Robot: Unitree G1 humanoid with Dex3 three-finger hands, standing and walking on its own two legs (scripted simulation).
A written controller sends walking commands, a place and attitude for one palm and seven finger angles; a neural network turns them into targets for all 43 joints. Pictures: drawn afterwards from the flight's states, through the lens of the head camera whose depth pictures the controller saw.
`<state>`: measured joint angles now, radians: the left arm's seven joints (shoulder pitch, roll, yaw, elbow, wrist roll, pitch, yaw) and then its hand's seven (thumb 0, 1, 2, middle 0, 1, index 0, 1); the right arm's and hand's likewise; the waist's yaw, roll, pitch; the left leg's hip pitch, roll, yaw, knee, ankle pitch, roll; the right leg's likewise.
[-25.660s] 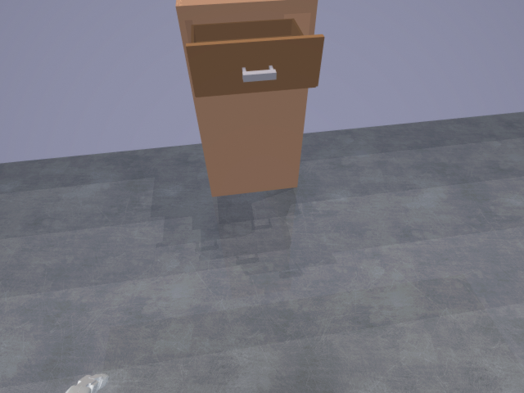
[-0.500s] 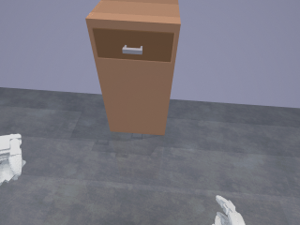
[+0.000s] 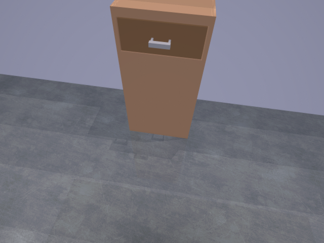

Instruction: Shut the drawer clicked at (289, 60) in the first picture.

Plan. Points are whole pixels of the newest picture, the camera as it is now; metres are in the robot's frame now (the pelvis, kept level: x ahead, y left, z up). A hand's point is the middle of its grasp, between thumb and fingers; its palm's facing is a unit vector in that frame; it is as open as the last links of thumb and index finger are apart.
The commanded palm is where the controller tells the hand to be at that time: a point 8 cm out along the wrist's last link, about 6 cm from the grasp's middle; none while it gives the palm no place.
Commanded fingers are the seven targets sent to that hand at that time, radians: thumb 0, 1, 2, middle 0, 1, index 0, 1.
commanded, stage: let the arm hang, fingers relaxed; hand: left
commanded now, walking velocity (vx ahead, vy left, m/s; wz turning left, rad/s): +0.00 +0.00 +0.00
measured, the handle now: (160, 42) +0.93 +0.06 +0.00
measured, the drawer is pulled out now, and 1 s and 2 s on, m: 0.00 0.00 0.00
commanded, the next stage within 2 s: look to check the result in 0.66 s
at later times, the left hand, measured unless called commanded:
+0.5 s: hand out of the picture +0.00 +0.18 -0.17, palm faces +0.00 -0.98 -0.18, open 7.3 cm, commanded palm none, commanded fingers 0.00 0.90 0.90 -0.20 -0.30 -0.20 -0.30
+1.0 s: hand out of the picture +0.02 +0.19 -0.17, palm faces +0.00 -0.98 -0.22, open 7.4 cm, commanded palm none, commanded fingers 0.00 0.90 0.90 -0.20 -0.30 -0.20 -0.30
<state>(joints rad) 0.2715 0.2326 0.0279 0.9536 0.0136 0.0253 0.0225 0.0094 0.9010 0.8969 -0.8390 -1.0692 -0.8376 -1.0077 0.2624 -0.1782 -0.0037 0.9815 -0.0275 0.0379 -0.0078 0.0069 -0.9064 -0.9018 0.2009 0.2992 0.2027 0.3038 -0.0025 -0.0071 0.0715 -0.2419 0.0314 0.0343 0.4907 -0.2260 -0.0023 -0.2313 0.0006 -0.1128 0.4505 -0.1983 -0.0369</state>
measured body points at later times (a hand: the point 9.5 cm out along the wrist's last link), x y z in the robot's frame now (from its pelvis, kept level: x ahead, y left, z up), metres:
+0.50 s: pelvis +0.00 +0.01 +0.00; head +0.01 +0.01 +0.45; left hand +0.00 +0.23 -0.16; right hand -0.04 -0.19 -0.16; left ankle +0.02 +0.12 -0.74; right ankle +0.03 -0.10 -0.74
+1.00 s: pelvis +0.01 +0.01 +0.01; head +0.02 +0.00 +0.45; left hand +0.02 +0.24 -0.15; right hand -0.01 -0.21 -0.16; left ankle +0.02 +0.12 -0.74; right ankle +0.03 -0.10 -0.74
